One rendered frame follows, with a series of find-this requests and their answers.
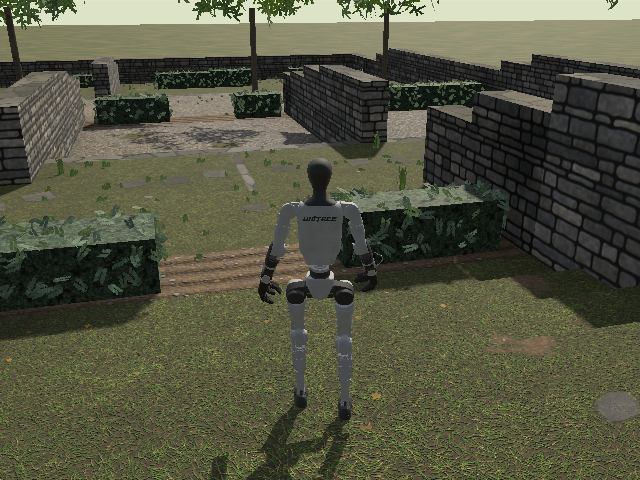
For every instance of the right robot thigh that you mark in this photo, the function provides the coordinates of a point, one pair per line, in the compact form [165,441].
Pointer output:
[344,304]

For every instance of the robot right shin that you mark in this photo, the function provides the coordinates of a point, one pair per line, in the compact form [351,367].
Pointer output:
[345,372]

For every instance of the left robot hand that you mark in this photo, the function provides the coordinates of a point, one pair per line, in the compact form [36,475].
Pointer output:
[263,288]

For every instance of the robot left forearm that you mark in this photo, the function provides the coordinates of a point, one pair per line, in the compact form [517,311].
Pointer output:
[269,266]

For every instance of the right robot hand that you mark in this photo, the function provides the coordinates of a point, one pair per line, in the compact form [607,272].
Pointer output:
[362,278]

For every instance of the left robot upper arm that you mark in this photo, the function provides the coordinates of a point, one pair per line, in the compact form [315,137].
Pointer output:
[287,212]

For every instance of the robot right forearm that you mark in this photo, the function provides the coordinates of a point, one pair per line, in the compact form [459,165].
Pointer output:
[368,261]

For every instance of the right robot upper arm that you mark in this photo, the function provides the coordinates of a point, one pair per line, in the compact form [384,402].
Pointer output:
[351,211]

